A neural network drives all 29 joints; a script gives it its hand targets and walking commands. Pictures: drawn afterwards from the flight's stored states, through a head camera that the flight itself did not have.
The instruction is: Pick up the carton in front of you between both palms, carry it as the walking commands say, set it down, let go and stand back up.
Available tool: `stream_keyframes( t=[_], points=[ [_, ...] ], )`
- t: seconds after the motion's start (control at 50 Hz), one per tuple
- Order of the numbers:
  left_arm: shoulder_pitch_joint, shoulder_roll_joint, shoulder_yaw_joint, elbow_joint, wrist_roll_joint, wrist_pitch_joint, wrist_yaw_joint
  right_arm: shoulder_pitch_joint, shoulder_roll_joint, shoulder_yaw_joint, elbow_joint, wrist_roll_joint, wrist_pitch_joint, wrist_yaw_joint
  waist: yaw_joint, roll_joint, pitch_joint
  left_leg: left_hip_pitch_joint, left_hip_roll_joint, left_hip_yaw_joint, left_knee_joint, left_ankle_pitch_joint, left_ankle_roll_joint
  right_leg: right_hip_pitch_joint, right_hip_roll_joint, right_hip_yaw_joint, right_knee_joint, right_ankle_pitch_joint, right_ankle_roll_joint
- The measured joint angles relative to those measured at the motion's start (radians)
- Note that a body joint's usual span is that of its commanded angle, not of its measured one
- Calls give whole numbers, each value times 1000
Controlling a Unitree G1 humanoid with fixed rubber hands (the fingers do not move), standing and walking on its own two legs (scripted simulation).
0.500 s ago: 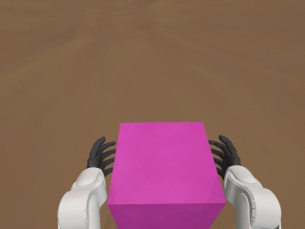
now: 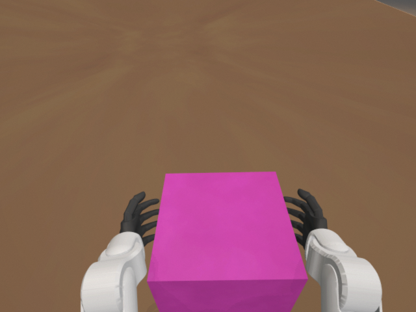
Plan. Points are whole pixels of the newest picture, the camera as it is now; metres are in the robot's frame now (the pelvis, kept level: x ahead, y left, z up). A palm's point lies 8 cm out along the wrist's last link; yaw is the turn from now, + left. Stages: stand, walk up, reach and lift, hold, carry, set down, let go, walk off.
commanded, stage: carry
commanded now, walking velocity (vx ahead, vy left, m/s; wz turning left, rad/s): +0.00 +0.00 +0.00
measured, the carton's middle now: (222, 255) +0.23 +0.00 +0.00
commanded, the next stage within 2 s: hold in 1.58 s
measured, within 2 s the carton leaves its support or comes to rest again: neither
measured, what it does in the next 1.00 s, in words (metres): stands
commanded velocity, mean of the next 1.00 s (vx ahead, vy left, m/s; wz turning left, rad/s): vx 0.00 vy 0.00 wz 0.00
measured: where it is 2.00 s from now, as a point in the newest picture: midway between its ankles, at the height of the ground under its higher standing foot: outside the picture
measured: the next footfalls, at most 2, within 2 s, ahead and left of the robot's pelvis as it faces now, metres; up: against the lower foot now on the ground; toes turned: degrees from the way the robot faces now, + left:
none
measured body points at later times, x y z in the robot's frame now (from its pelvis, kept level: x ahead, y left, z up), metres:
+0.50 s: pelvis -0.03 -0.01 +0.00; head -0.05 +0.00 +0.45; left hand +0.24 +0.14 +0.04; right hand +0.24 -0.16 +0.04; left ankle +0.05 +0.10 -0.73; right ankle -0.10 -0.11 -0.73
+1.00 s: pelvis -0.03 -0.02 +0.00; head -0.03 -0.01 +0.45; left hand +0.27 +0.14 +0.03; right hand +0.27 -0.17 +0.03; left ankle +0.05 +0.10 -0.73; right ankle -0.10 -0.11 -0.73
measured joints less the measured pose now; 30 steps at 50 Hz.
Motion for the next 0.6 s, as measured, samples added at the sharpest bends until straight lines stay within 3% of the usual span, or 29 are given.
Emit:
stream_keyframes(
  t=[0.32, 0.6],
  points=[
    [-98, 9, 18, 246, 87, -116, -47, -99, -9, -21, 252, -87, -123, 56, 1, 4, 27, -14, 15, -8, -45, 66, -4, -37, 20, -2, 3, 38, -17],
    [-222, 6, 76, 586, 174, -366, -94, -220, -5, -86, 593, -171, -376, 94, -2, 3, 56, -33, 20, -11, -40, 76, -6, -65, 23, 0, 28, 35, -23]
  ],
)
